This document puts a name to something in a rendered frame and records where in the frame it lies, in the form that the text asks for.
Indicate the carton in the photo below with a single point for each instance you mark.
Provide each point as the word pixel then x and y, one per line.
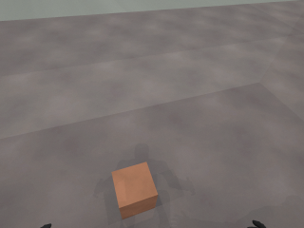
pixel 135 190

